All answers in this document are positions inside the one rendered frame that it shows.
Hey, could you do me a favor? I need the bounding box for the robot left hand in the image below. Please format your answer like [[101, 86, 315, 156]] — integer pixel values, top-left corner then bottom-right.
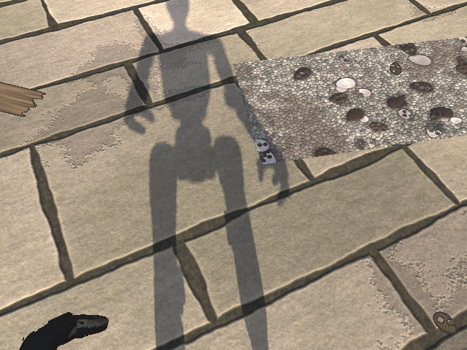
[[19, 312, 109, 350]]

